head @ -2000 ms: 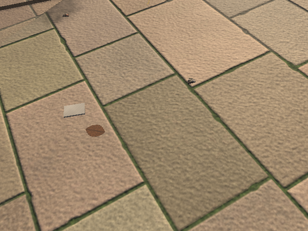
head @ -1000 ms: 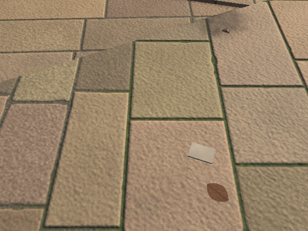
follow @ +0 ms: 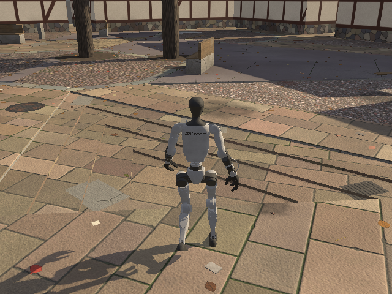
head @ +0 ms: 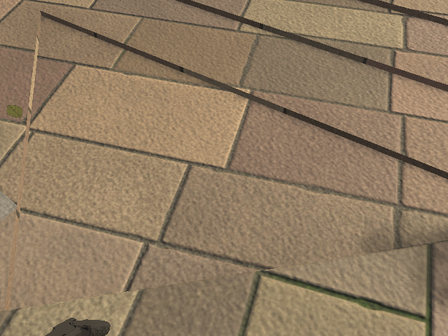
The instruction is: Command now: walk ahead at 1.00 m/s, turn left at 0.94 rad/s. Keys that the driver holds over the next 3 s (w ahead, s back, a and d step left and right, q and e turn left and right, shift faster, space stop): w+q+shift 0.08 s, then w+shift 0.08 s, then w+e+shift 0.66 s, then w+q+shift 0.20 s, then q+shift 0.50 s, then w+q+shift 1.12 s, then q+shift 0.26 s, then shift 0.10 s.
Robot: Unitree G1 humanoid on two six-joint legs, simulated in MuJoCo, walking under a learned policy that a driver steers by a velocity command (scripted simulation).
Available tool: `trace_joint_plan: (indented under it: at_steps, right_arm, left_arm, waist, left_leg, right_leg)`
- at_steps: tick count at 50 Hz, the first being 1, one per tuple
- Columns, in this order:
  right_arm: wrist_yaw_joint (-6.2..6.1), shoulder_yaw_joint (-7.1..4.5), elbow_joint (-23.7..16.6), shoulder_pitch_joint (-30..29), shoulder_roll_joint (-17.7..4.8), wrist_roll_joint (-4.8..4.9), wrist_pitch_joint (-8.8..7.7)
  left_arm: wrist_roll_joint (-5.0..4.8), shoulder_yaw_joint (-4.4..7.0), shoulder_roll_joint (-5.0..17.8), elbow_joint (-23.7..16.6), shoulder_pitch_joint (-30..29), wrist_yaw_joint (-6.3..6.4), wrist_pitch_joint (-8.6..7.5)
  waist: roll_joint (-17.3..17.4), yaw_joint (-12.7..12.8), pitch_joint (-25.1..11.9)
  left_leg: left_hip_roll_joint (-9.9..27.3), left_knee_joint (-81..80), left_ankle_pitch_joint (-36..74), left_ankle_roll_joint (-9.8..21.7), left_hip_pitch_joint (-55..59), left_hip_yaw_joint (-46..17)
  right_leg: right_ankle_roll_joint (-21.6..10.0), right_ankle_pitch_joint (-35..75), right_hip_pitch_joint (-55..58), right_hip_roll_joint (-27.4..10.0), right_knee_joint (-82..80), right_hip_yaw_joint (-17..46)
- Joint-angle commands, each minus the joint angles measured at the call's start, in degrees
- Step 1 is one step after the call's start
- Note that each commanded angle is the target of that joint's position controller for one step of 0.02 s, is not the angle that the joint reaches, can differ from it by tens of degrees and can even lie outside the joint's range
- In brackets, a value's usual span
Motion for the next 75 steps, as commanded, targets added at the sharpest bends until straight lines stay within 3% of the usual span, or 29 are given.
trace_joint_plan:
  at_steps: [1,6,11,14,16,17,18,20,26,30,33,36,40,41,42,43,45,47,50,56,57,58,59,60,61,62,64,70,75]
  right_arm:
    - [1.22,0.34,-8.19,-8.55,-1.93,-1.81,0.46]
    - [3.61,2.41,-15.49,-16.30,2.85,-2.29,3.07]
    - [5.10,3.85,-17.57,-22.68,1.65,-2.00,1.96]
    - [4.03,2.25,-14.39,-15.70,-2.81,-2.85,0.98]
    - [1.72,-0.26,-7.66,5.49,-7.92,-4.25,0.78]
    - [0.56,-1.23,-7.84,5.32,-13.74,-4.87,0.36]
    - [0.15,-1.60,-9.38,5.64,-13.38,-3.63,0.10]
    - [0.28,-0.54,-7.17,-2.34,-6.74,-2.52,-1.11]
    - [0.67,0.67,-2.87,-3.53,-0.53,-0.22,-4.14]
    - [-0.57,0.76,1.12,-0.39,1.47,-1.07,-5.71]
    - [-1.55,0.93,1.72,-3.14,-0.83,-0.33,-8.06]
    - [-1.66,1.28,3.55,-1.28,-1.93,-0.94,-6.75]
    - [-2.96,0.88,4.73,-1.20,-5.35,-1.08,-2.80]
    - [-2.32,-0.03,3.77,-6.69,-5.81,0.34,-1.97]
    - [-2.06,1.21,1.15,-10.04,0.72,-1.49,-1.63]
    - [-2.28,3.18,-3.10,-2.38,4.53,-1.36,-2.84]
    - [-1.89,3.24,-1.86,-4.46,0.86,-2.76,-3.11]
    - [-1.13,2.92,-3.06,-9.34,-0.54,-3.69,-1.75]
    - [1.07,3.23,-4.48,-15.71,1.84,-1.52,0.27]
    - [1.96,3.71,-2.70,-16.27,4.13,-1.61,-2.09]
    - [2.09,2.79,-0.70,-9.86,1.97,-1.77,-2.35]
    - [2.42,-0.57,-1.51,-4.23,-3.65,2.34,-2.92]
    - [2.40,-1.76,1.69,8.69,-5.76,3.05,-2.31]
    - [2.14,-0.77,2.81,10.59,-4.17,1.51,-1.52]
    - [2.26,-0.24,-0.07,3.78,-6.23,-2.76,-2.32]
    - [2.13,-1.63,-4.43,-2.75,-6.32,-2.58,-2.01]
    - [1.77,-0.90,-6.36,-10.74,-2.28,0.97,-2.08]
    - [-1.40,-2.53,-8.94,-9.60,-5.89,1.63,0.65]
    - [-3.90,-3.24,-11.50,-8.95,-5.54,2.57,4.59]
  left_arm:
    - [-0.06,3.27,6.34,2.43,14.92,0.47,-0.05]
    - [-2.19,2.51,3.17,8.15,16.71,-0.83,-2.46]
    - [-2.52,2.95,8.35,11.08,18.96,-1.01,-2.80]
    - [-3.03,4.16,15.58,13.03,21.42,-0.84,-1.17]
    - [-3.02,3.92,15.17,13.22,21.70,-0.44,-0.21]
    - [-3.08,2.26,4.98,11.06,27.02,-1.44,0.02]
    - [-5.33,2.88,7.42,9.32,26.99,-0.79,-0.09]
    - [-4.60,3.42,8.42,9.06,19.16,-0.63,-0.09]
    - [-2.08,4.13,3.30,11.64,15.80,-3.42,5.49]
    - [-2.10,4.24,1.92,8.17,5.71,-4.80,4.17]
    - [-2.16,4.15,1.98,8.77,3.58,-6.67,2.55]
    - [-2.10,4.54,3.84,10.30,4.84,-6.14,3.21]
    - [-0.57,6.97,7.64,17.12,28.22,-3.23,4.96]
    - [-0.12,8.41,10.73,19.43,34.62,-2.71,4.87]
    - [-0.83,9.45,15.64,21.11,34.41,-2.21,4.39]
    - [-1.14,8.28,17.06,21.48,32.86,-1.91,2.99]
    - [-0.86,6.67,9.64,20.03,30.83,-1.99,2.80]
    - [-2.16,6.04,10.09,17.90,21.40,-0.38,0.99]
    - [-1.22,4.65,7.42,17.37,16.30,-0.11,-2.15]
    - [-3.96,3.74,6.60,19.46,20.63,-0.33,-3.38]
    - [-3.37,4.12,7.88,18.48,18.72,0.43,-2.61]
    - [-3.45,4.70,11.16,16.78,14.30,1.69,-0.98]
    - [-3.07,4.96,12.40,14.48,5.55,1.99,-0.21]
    - [-0.41,3.38,3.98,10.60,2.87,0.85,-0.62]
    - [-3.61,2.12,0.66,8.56,14.62,-0.14,-2.02]
    - [-4.36,2.46,4.73,7.76,12.36,-0.32,-2.45]
    - [-3.83,3.34,5.35,6.38,7.00,0.16,-1.68]
    - [-2.75,3.25,3.15,1.62,-0.26,1.57,1.07]
    - [-3.90,3.37,4.65,-1.53,-8.30,1.41,1.87]
  waist:
    - [-4.38,8.73,-3.46]
    - [-7.15,4.17,1.49]
    - [-3.18,2.96,8.58]
    - [-5.49,-2.12,1.75]
    - [-6.50,-12.03,-11.57]
    - [10.01,-4.52,-19.06]
    - [8.70,-4.88,-28.62]
    - [1.18,-0.39,-7.81]
    - [0.31,5.72,4.48]
    - [-0.88,5.65,6.91]
    - [-2.02,7.68,5.22]
    - [-1.39,8.34,6.76]
    - [0.74,17.78,-5.02]
    - [-4.52,22.73,-1.22]
    - [-16.14,20.33,5.39]
    - [-15.78,9.37,-0.03]
    - [3.44,8.80,-2.68]
    - [1.45,3.96,2.29]
    - [3.28,1.05,12.22]
    - [-2.97,4.79,5.07]
    - [-5.06,1.82,0.27]
    - [-6.45,-4.15,-7.85]
    - [-4.71,-12.93,-11.45]
    - [16.14,-9.03,-10.45]
    - [16.73,-0.02,-23.12]
    - [5.56,-0.71,-23.54]
    - [-7.71,5.04,-8.58]
    - [-1.20,6.24,-7.42]
    - [4.88,3.35,-10.46]
  left_leg:
    - [8.53,7.66,3.97,-0.68,-30.08,1.09]
    - [10.19,1.29,8.87,-0.60,-31.24,2.67]
    - [5.49,-26.78,20.74,1.51,-13.15,10.77]
    - [0.52,-33.17,13.19,3.08,1.30,13.20]
    - [6.45,-34.91,5.96,4.51,29.55,2.95]
    - [24.79,-38.16,-5.15,4.22,42.59,-19.42]
    - [31.59,-48.17,-2.87,5.94,43.77,-38.62]
    - [25.59,-51.31,11.18,4.93,22.55,-18.72]
    - [20.01,-62.23,15.82,3.24,8.48,2.49]
    - [16.03,-59.72,22.85,0.64,13.97,14.47]
    - [13.68,-58.64,11.89,-3.64,1.82,22.97]
    - [14.38,-48.85,28.47,-4.68,8.55,25.86]
    - [16.92,-4.84,62.61,-4.85,16.71,23.20]
    - [11.18,23.20,36.22,-5.12,4.65,21.21]
    - [2.77,42.67,-18.78,-4.66,-19.36,18.31]
    - [6.41,36.94,-16.22,-4.23,-33.98,8.57]
    - [10.28,28.45,-6.66,-1.81,-37.37,5.09]
    - [13.82,15.53,-0.61,-6.25,-33.48,0.60]
    - [15.58,-6.32,9.80,-8.17,-18.90,-1.06]
    - [4.12,-32.97,28.46,0.79,-7.14,16.89]
    - [1.36,-34.17,27.13,1.61,-1.08,16.91]
    - [0.70,-33.30,29.68,1.46,10.90,12.57]
    - [4.34,-38.60,37.43,3.22,21.65,6.94]
    - [10.65,-37.66,63.05,6.61,32.38,-6.68]
    - [23.75,-42.98,64.13,19.16,40.83,-32.71]
    - [23.21,-46.51,51.40,18.85,36.64,-34.00]
    - [16.87,-51.89,34.64,14.60,17.27,-25.58]
    - [6.79,-49.38,52.11,7.49,-0.34,-14.09]
    - [4.12,-46.17,34.85,-0.80,1.61,-18.51]
  right_leg:
    - [-9.09,-6.69,27.61,-17.95,-18.65,22.18]
    - [-5.73,13.74,19.20,-12.70,-23.84,2.10]
    - [-8.71,24.35,10.45,-11.45,-34.99,-7.21]
    - [-9.38,60.56,20.51,-12.56,-18.08,-6.44]
    - [-8.14,49.43,9.55,-9.55,16.04,-4.98]
    - [-7.26,-15.87,-7.17,0.05,42.02,-2.73]
    - [-7.87,-14.35,-14.42,3.49,53.54,7.13]
    - [-7.88,-2.42,-14.91,-2.59,43.45,6.65]
    - [-6.36,2.38,-13.44,-8.60,28.86,6.60]
    - [-8.10,22.90,-22.48,-7.02,17.59,3.49]
    - [-10.42,51.92,-0.65,-3.02,3.29,-2.84]
    - [-11.88,49.83,2.88,0.96,0.39,-8.79]
    - [-14.57,35.88,25.31,4.35,-4.34,-8.93]
    - [-20.34,32.65,32.60,0.99,-12.16,-2.51]
    - [-20.98,44.41,41.85,-2.02,-8.15,2.38]
    - [-20.23,72.46,52.41,-10.02,3.82,12.30]
    - [-20.50,32.41,45.11,-12.75,-7.38,22.58]
    - [-24.54,7.66,21.73,-19.97,-17.15,33.82]
    - [-18.78,9.19,-3.47,-12.19,-24.68,18.02]
    - [-6.81,63.66,18.01,-3.70,-14.35,-3.90]
    - [-5.47,64.94,20.62,-3.68,-5.87,-5.16]
    - [-2.86,70.30,19.21,-5.02,7.32,-2.71]
    - [0.35,52.26,13.37,-0.14,28.81,-5.30]
    - [3.35,-18.09,-4.80,12.91,54.17,-4.34]
    - [3.45,-22.84,-14.69,12.43,63.26,10.81]
    - [1.43,-19.58,-13.65,8.96,58.85,12.98]
    - [-0.98,-15.73,-14.22,4.62,47.36,9.84]
    - [3.02,-4.54,-5.06,6.40,15.36,7.32]
    - [3.37,6.32,-2.12,8.94,1.24,9.84]
Next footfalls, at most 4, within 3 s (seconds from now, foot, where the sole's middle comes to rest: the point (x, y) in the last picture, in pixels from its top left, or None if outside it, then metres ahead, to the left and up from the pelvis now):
0.32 left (176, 334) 0.48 0.13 -0.76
0.82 right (220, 226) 0.91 -0.02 -0.90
1.18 left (203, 139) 1.36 0.02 -0.90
1.62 right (231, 107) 1.55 -0.12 -0.90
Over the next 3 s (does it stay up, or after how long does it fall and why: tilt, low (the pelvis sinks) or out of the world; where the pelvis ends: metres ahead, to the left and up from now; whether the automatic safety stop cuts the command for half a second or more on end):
stays up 2.01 0.76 -0.14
